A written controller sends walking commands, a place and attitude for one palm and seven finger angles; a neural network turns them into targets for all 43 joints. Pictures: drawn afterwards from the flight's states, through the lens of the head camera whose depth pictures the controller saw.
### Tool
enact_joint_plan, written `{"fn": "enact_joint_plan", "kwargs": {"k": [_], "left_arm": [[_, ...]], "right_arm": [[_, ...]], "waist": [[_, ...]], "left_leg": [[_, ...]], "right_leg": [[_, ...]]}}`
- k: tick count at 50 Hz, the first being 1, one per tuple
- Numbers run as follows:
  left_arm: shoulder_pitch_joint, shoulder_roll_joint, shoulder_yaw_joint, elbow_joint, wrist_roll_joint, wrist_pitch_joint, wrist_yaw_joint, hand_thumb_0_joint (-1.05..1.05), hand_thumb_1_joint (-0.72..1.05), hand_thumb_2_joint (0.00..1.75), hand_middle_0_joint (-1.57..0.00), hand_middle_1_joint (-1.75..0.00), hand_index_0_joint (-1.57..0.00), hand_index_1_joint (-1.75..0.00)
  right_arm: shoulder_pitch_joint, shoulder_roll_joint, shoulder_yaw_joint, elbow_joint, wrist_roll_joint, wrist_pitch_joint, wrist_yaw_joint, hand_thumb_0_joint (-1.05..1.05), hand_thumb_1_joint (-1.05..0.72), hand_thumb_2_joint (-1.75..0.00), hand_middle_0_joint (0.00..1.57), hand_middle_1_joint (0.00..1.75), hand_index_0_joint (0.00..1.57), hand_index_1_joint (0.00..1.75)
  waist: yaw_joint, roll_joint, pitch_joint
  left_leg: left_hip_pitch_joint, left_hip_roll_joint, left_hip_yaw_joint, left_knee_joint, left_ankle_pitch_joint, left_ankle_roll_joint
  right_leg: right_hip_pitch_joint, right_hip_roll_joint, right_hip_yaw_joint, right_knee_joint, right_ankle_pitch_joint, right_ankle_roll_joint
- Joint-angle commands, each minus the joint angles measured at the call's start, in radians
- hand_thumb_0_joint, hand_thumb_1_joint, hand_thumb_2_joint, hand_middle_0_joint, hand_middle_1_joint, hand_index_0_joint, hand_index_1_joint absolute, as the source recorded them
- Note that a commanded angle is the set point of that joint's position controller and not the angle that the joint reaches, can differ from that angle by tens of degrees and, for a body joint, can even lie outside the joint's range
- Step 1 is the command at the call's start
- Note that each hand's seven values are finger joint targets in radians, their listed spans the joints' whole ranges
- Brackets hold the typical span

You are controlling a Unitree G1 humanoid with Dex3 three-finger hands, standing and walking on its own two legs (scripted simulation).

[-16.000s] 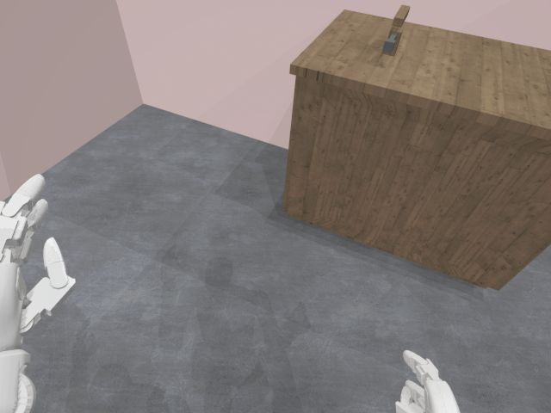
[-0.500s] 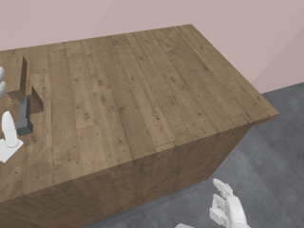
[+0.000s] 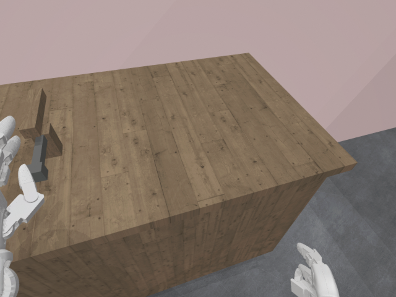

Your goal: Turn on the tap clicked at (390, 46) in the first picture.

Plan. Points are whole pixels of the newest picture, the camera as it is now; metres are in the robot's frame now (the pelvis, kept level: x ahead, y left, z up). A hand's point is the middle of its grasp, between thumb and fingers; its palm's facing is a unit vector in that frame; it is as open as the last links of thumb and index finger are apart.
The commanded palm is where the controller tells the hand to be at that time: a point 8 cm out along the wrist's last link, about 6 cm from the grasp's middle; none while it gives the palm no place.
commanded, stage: come to a stop and stand still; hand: left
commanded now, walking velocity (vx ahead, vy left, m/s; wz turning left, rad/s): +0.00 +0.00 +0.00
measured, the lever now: (36, 172) +0.30 +0.34 +0.09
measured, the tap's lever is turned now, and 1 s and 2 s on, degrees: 0 0 0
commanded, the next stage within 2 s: look again from close up in 0.38 s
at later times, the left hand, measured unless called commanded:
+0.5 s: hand (6, 156) +0.26 +0.31 +0.20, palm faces +0.55 -0.76 -0.35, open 7.5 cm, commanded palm +0.17 +0.30 +0.18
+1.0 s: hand (42, 158) +0.28 +0.29 +0.17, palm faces +0.35 -0.86 -0.37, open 7.5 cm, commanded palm +0.22 +0.33 +0.18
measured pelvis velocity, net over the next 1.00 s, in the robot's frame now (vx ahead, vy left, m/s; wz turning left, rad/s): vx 0.06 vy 0.05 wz -0.01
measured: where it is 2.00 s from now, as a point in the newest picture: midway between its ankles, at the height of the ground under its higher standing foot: outside the picture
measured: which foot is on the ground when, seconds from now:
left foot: down 0.00-1.00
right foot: down 0.00-1.00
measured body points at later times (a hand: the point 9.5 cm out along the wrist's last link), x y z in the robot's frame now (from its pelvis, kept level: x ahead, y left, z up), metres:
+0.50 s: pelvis +0.01 +0.02 +0.00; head +0.02 +0.03 +0.45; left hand +0.22 +0.35 +0.22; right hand +0.18 -0.20 -0.08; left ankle +0.03 +0.12 -0.74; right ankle +0.07 -0.09 -0.74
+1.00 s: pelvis +0.06 +0.05 +0.00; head +0.09 +0.08 +0.45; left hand +0.26 +0.33 +0.19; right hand +0.26 -0.16 -0.06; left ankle +0.03 +0.12 -0.74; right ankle +0.07 -0.09 -0.74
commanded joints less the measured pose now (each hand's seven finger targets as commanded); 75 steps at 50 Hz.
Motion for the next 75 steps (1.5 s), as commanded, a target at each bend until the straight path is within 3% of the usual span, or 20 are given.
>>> {"fn": "enact_joint_plan", "kwargs": {"k": [1, 17, 18, 19, 20, 22, 25, 29, 30, 32, 36, 39, 44, 53, 58, 63, 67, 69, 70, 75], "left_arm": [[-0.143, 0.143, 0.074, -0.143, 0.016, -0.045, 0.011, 0.00, 0.90, 0.90, -0.20, -0.30, -0.20, -0.30], [-0.129, 0.129, 0.069, -0.120, 0.012, -0.032, 0.000, 0.00, 0.90, 0.90, -0.20, -0.30, -0.20, -0.30], [-1.259, 1.011, 0.639, -0.340, 0.198, -0.163, -0.024, 0.00, 0.90, 0.90, -0.20, -0.30, -0.20, -0.30], [-0.645, 0.357, 0.244, 0.298, 0.075, -0.141, -0.074, 0.00, 0.90, 0.90, -0.20, -0.30, -0.20, -0.30], [-0.369, 0.258, 0.202, 0.222, 0.015, -0.120, -0.064, 0.00, 0.90, 0.90, -0.20, -0.30, -0.20, -0.30], [-0.350, 0.178, 0.078, 0.179, 0.012, -0.151, -0.090, 0.00, 0.90, 0.90, -0.20, -0.30, -0.20, -0.30], [-0.163, 0.057, -0.046, 0.002, -0.005, -0.172, -0.110, 0.00, 0.90, 0.90, -0.20, -0.30, -0.20, -0.30], [-0.157, 0.214, 0.109, -0.071, 0.026, -0.173, -0.081, 0.00, 0.90, 0.90, -0.20, -0.30, -0.20, -0.30], [-0.182, 0.299, 0.198, -0.109, 0.027, -0.173, -0.069, 0.00, 0.90, 0.90, -0.20, -0.30, -0.20, -0.30], [-0.216, 0.279, 0.211, -0.122, 0.015, -0.187, -0.072, 0.00, 0.90, 0.90, -0.20, -0.30, -0.20, -0.30], [-0.252, 0.256, 0.193, -0.160, 0.008, -0.199, -0.078, 0.00, 0.90, 0.90, -0.20, -0.30, -0.20, -0.30], [-0.204, 0.205, 0.139, -0.200, 0.011, -0.205, -0.084, 0.00, 0.90, 0.90, -0.20, -0.30, -0.20, -0.30], [-0.066, 0.148, 0.101, -0.149, 0.017, -0.178, -0.089, 0.00, 0.90, 0.90, -0.20, -0.30, -0.20, -0.30], [-0.157, 0.185, 0.141, -0.194, 0.011, -0.161, -0.092, 0.00, 0.90, 0.90, -0.20, -0.30, -0.20, -0.30], [-0.180, 0.174, 0.111, -0.283, 0.012, -0.170, -0.087, 0.00, 0.90, 0.90, -0.20, -0.30, -0.20, -0.30], [-0.106, 0.179, 0.156, -0.232, 0.002, -0.176, -0.086, 0.00, 0.90, 0.90, -0.20, -0.30, -0.20, -0.30], [-0.070, 0.194, 0.183, -0.193, -0.016, -0.173, -0.078, 0.00, 0.90, 0.90, -0.20, -0.30, -0.20, -0.30], [-0.055, 0.209, 0.198, -0.188, -0.022, -0.174, -0.066, 0.00, 0.90, 0.90, -0.20, -0.30, -0.20, -0.30], [-0.034, 0.236, 0.228, -0.203, -0.021, -0.164, -0.053, 0.00, 0.90, 0.90, -0.20, -0.30, -0.20, -0.30], [0.038, 0.232, 0.227, -0.258, -0.006, -0.162, -0.031, 0.00, 0.90, 0.90, -0.20, -0.30, -0.20, -0.30]], "right_arm": [[-0.100, -0.097, -0.027, -0.139, -0.005, -0.063, -0.016, 0.00, -0.90, -0.90, 0.20, 0.30, 0.20, 0.30], [-0.090, -0.088, -0.021, -0.132, -0.006, -0.070, 0.002, 0.00, -0.90, -0.90, 0.20, 0.30, 0.20, 0.30], [0.074, -0.133, -0.011, -0.134, -0.027, -0.130, 0.011, 0.00, -0.90, -0.90, 0.20, 0.30, 0.20, 0.30], [-0.021, 0.006, 0.024, -0.068, 0.014, -0.125, 0.018, 0.00, -0.90, -0.90, 0.20, 0.30, 0.20, 0.30], [-0.044, -0.057, -0.024, -0.096, 0.031, -0.110, 0.034, 0.00, -0.90, -0.90, 0.20, 0.30, 0.20, 0.30], [0.010, -0.097, -0.043, -0.133, 0.017, -0.130, 0.053, 0.00, -0.90, -0.90, 0.20, 0.30, 0.20, 0.30], [-0.067, -0.076, -0.022, -0.156, 0.030, -0.149, 0.093, 0.00, -0.90, -0.90, 0.20, 0.30, 0.20, 0.30], [-0.042, -0.101, -0.033, -0.167, 0.015, -0.160, 0.078, 0.00, -0.90, -0.90, 0.20, 0.30, 0.20, 0.30], [-0.070, -0.105, -0.031, -0.160, 0.016, -0.156, 0.075, 0.00, -0.90, -0.90, 0.20, 0.30, 0.20, 0.30], [-0.064, -0.097, -0.034, -0.177, 0.008, -0.158, 0.060, 0.00, -0.90, -0.90, 0.20, 0.30, 0.20, 0.30], [-0.065, -0.095, -0.035, -0.168, 0.003, -0.163, 0.056, 0.00, -0.90, -0.90, 0.20, 0.30, 0.20, 0.30], [-0.046, -0.094, -0.042, -0.163, 0.003, -0.175, 0.070, 0.00, -0.90, -0.90, 0.20, 0.30, 0.20, 0.30], [-0.025, -0.105, -0.055, -0.154, 0.004, -0.150, 0.087, 0.00, -0.90, -0.90, 0.20, 0.30, 0.20, 0.30], [-0.047, -0.082, -0.055, -0.198, -0.003, -0.104, 0.071, 0.00, -0.90, -0.90, 0.20, 0.30, 0.20, 0.30], [-0.055, -0.086, -0.054, -0.206, -0.005, -0.123, 0.083, 0.00, -0.90, -0.90, 0.20, 0.30, 0.20, 0.30], [-0.057, -0.080, -0.058, -0.211, 0.001, -0.118, 0.085, 0.00, -0.90, -0.90, 0.20, 0.30, 0.20, 0.30], [-0.046, -0.064, -0.066, -0.201, 0.007, -0.097, 0.072, 0.00, -0.90, -0.90, 0.20, 0.30, 0.20, 0.30], [-0.049, -0.046, -0.066, -0.175, 0.002, -0.093, 0.066, 0.00, -0.90, -0.90, 0.20, 0.30, 0.20, 0.30], [-0.072, -0.043, -0.066, -0.168, 0.004, -0.087, 0.060, 0.00, -0.90, -0.90, 0.20, 0.30, 0.20, 0.30], [-0.090, -0.026, -0.027, -0.146, -0.015, -0.092, 0.039, 0.00, -0.90, -0.90, 0.20, 0.30, 0.20, 0.30]], "waist": [[-0.009, 0.098, -0.047], [0.001, 0.055, -0.070], [-0.029, -0.117, 0.113], [-0.005, -0.068, -0.187], [0.034, 0.025, -0.146], [0.031, 0.096, -0.138], [0.029, 0.107, -0.098], [0.036, -0.091, -0.073], [0.033, -0.061, -0.092], [0.024, -0.056, -0.112], [0.016, 0.152, -0.158], [0.014, 0.165, -0.217], [0.008, 0.056, -0.194], [0.009, 0.138, -0.148], [0.016, 0.197, -0.162], [0.020, 0.115, -0.157], [0.002, -0.125, -0.174], [0.015, -0.229, -0.186], [0.021, -0.183, -0.188], [0.011, -0.070, -0.195]], "left_leg": [[-0.164, 0.069, -0.107, -0.214, -0.210, 0.020], [-0.153, 0.051, -0.082, -0.222, -0.148, 0.011], [-0.255, 0.096, -0.043, -0.033, 0.045, 0.047], [-0.043, 0.043, -0.042, -0.001, 0.043, 0.055], [-0.005, 0.032, -0.027, -0.086, -0.024, 0.035], [-0.060, 0.005, 0.000, -0.060, -0.152, 0.020], [-0.041, 0.028, -0.026, -0.143, -0.176, 0.032], [-0.122, 0.044, -0.049, -0.159, -0.120, 0.023], [-0.089, 0.045, -0.037, -0.155, -0.084, 0.020], [-0.072, 0.041, -0.057, -0.135, 0.018, 0.021], [0.003, 0.055, -0.048, -0.087, 0.280, 0.008], [0.084, 0.059, -0.041, -0.027, 0.488, -0.014], [0.101, 0.085, -0.051, -0.019, 0.609, -0.044], [0.175, 0.173, -0.076, -0.033, 0.843, -0.043], [0.130, 0.197, -0.082, 0.007, 0.796, -0.024], [0.000, 0.202, -0.094, 0.049, 0.595, 0.008], [-0.046, 0.034, -0.023, 0.283, 0.049, -0.021], [-0.084, -0.030, -0.047, 0.512, -0.278, -0.016], [-0.111, -0.021, -0.062, 0.570, -0.299, -0.014], [-0.101, -0.007, 0.025, 0.183, -0.224, -0.006]], "right_leg": [[0.159, -0.050, 0.119, -0.088, -0.143, 0.033], [0.221, -0.046, 0.124, -0.107, -0.084, 0.030], [0.004, -0.103, 0.154, -0.094, -0.088, 0.134], [0.010, -0.166, 0.152, -0.075, -0.207, 0.025], [0.078, -0.104, 0.140, -0.089, -0.202, 0.014], [0.088, -0.137, 0.232, -0.102, -0.220, -0.006], [0.082, -0.093, 0.187, -0.081, -0.245, 0.005], [0.155, -0.058, 0.148, -0.052, -0.153, 0.021], [0.148, -0.054, 0.140, -0.040, -0.128, 0.023], [0.177, -0.067, 0.142, -0.009, -0.008, 0.013], [0.204, -0.078, 0.125, 0.058, 0.210, 0.002], [0.223, -0.081, 0.118, 0.072, 0.332, -0.007], [0.188, -0.070, 0.077, 0.075, 0.303, -0.002], [0.068, -0.055, 0.048, 0.125, 0.065, 0.005], [0.106, -0.062, 0.054, 0.130, 0.091, -0.008], [0.152, -0.092, 0.093, 0.157, 0.171, -0.023], [0.040, -0.289, 0.328, -0.008, 0.439, -0.120], [-0.035, -0.418, 0.429, -0.169, 0.165, -0.191], [-0.053, -0.432, 0.469, -0.194, 0.059, -0.214], [0.018, -0.315, 0.277, -0.115, 0.072, -0.120]]}}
